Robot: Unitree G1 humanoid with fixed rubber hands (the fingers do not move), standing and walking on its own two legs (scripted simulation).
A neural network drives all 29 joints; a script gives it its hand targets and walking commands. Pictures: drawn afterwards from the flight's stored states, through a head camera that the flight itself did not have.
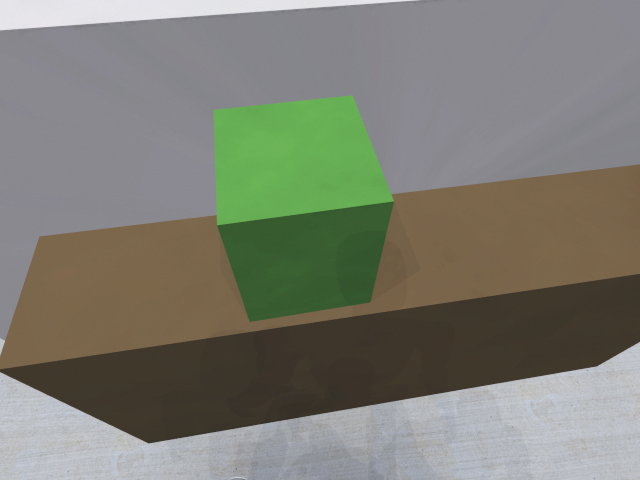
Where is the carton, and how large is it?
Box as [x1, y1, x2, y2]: [214, 95, 393, 321]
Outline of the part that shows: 352,95 214,110 217,226 250,321 370,301 393,200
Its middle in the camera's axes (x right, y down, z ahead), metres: -0.03 -0.04 +0.60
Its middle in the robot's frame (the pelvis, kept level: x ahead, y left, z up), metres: +0.49 +0.03 +0.01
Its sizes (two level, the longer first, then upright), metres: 0.210 0.200 0.250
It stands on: a pedestal, 0.65 m high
